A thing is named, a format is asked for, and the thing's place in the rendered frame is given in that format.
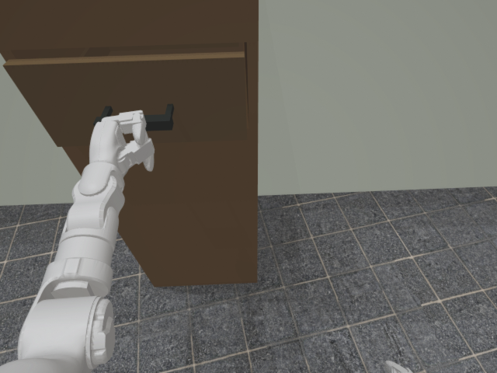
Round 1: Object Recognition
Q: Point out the left robot hand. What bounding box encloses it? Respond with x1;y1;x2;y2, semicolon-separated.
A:
89;110;155;178

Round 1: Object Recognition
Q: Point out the handle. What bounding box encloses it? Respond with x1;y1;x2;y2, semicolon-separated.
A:
93;104;174;131

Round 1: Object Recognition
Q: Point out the cabinet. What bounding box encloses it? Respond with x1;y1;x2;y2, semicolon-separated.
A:
0;0;259;287

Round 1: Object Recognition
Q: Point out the left robot forearm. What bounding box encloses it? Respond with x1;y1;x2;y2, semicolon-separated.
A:
17;162;125;360

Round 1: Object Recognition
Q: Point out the drawer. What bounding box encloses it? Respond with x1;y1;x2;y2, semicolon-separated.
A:
3;43;247;147

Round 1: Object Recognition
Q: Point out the robot left upper arm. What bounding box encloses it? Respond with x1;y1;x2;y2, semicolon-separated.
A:
0;296;115;373

